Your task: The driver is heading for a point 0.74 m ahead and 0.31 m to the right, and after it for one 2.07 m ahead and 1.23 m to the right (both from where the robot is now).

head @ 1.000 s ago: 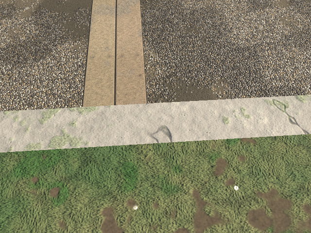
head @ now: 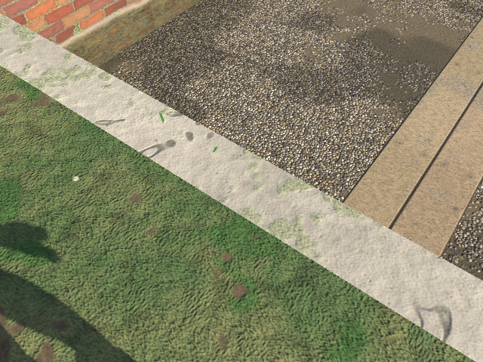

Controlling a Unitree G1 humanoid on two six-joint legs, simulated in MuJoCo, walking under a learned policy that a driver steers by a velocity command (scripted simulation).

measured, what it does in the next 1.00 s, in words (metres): walks ahead, turning right: right foot, then left foot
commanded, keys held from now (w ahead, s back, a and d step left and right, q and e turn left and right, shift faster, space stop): shift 0.08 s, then e+shift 0.34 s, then w+e+shift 0.40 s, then w+shift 0.18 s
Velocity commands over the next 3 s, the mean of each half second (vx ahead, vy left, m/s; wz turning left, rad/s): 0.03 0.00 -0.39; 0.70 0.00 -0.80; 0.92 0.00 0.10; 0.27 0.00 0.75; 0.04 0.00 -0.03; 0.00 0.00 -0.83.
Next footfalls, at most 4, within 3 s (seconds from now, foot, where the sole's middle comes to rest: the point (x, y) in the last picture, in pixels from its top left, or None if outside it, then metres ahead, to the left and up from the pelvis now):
0.44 right None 0.04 -0.13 -0.77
0.94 left None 0.41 -0.07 -0.77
1.38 right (463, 332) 0.57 -0.58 -0.77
1.86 left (391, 227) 0.91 -0.44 -0.77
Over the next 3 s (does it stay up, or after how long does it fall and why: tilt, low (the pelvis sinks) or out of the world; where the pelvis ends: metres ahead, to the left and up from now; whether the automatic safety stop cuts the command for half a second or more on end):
stays up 0.76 -0.41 -0.01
